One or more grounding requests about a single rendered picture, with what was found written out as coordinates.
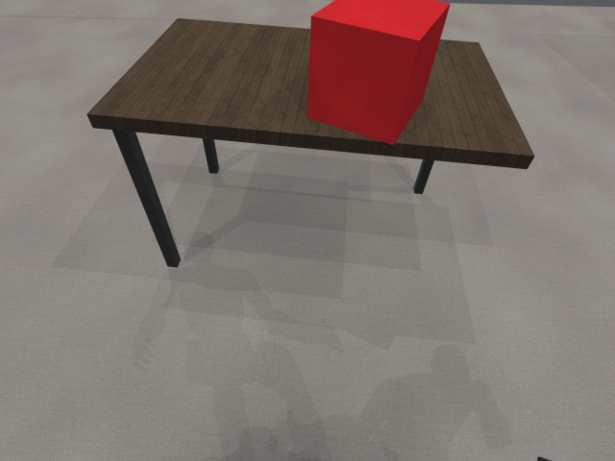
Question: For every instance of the carton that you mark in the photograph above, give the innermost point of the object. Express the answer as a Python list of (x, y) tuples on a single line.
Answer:
[(370, 63)]

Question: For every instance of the table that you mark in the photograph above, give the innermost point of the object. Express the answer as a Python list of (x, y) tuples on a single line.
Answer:
[(249, 83)]

